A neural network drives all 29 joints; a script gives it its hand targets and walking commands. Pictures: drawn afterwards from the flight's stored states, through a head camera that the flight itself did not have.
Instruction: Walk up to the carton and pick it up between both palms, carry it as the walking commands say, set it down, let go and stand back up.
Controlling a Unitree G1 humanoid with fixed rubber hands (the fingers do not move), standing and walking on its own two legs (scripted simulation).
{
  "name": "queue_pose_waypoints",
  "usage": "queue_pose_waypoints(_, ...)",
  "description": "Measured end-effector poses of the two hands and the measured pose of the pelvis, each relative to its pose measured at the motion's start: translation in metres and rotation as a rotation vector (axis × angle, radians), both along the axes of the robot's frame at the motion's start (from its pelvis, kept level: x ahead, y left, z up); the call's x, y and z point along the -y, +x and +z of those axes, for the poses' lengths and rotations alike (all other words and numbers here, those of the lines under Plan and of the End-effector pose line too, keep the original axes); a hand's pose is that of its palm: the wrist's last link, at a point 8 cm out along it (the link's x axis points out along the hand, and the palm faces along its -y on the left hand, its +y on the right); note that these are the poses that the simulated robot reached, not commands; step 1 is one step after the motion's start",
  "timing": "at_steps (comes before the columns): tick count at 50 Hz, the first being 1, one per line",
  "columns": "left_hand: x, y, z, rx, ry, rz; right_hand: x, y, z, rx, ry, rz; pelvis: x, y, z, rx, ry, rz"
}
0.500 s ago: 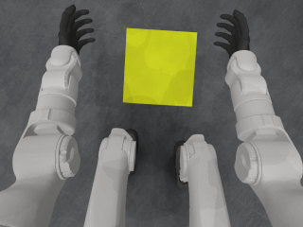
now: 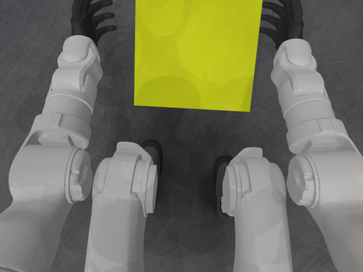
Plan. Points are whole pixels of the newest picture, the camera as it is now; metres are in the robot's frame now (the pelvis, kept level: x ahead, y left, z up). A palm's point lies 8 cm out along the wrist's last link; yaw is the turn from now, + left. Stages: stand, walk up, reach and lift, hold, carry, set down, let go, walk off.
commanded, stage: reach and lift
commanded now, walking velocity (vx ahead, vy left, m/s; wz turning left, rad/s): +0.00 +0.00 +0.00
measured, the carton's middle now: (192, 57) +0.49 +0.03 -0.26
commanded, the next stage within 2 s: none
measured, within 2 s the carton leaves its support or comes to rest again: leaves its support in 1.42 s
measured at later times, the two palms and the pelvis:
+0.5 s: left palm (91, 33) +0.50 +0.22 -0.19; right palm (282, 39) +0.52 -0.13 -0.19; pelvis -0.01 -0.01 -0.02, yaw +0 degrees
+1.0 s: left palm (112, 25) +0.52 +0.18 -0.19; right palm (272, 38) +0.52 -0.11 -0.19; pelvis -0.01 +0.00 -0.01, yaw +0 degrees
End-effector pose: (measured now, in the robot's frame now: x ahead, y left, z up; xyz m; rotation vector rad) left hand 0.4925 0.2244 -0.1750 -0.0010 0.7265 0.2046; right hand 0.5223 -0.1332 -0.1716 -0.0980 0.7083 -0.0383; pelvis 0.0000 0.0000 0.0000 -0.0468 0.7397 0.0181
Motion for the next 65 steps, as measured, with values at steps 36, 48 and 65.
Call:
queue_pose_waypoints(36, 0.023, 0.015, -0.011, -0.005, -0.006, -0.016, -0.012, 0.002, -0.02, -0.02, 0.022, 0.014, 0.004, -0.007, -0.018, 0.059, 0.024, -0.016)
queue_pose_waypoints(48, 0.042, 0.022, -0.01, 0.001, -0.015, -0.059, -0.019, 0.002, -0.019, -0.013, 0.031, 0.013, 0.003, -0.006, -0.015, 0.041, 0.021, -0.02)
queue_pose_waypoints(65, 0.043, 0.022, -0.008, -0.017, -0.001, -0.014, -0.025, 0.005, -0.016, -0.038, 0.016, 0.004, 0.004, -0.007, -0.015, 0.059, 0.025, -0.031)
